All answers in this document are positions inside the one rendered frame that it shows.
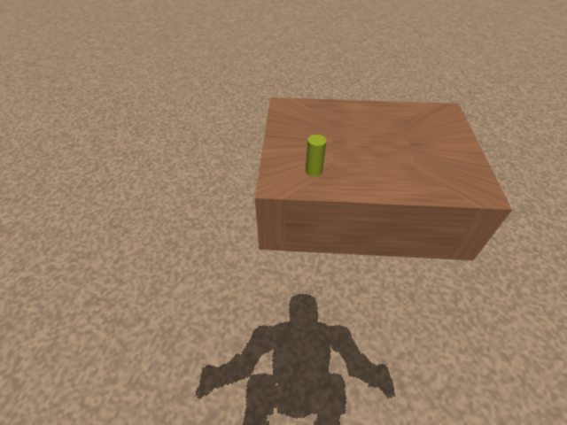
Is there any can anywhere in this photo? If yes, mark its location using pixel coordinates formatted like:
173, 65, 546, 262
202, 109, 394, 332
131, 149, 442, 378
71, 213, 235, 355
306, 135, 326, 177

